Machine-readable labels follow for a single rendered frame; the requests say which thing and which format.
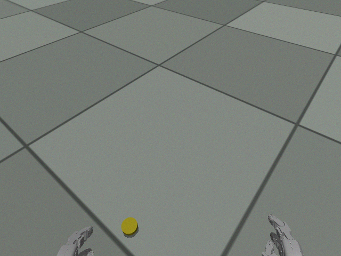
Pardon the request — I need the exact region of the left robot hand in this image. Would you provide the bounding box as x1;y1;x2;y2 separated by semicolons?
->
56;226;94;256

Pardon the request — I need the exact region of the right robot hand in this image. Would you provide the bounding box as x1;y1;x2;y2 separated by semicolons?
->
262;214;304;256

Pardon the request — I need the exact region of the tin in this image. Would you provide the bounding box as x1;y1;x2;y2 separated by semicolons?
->
121;217;138;236

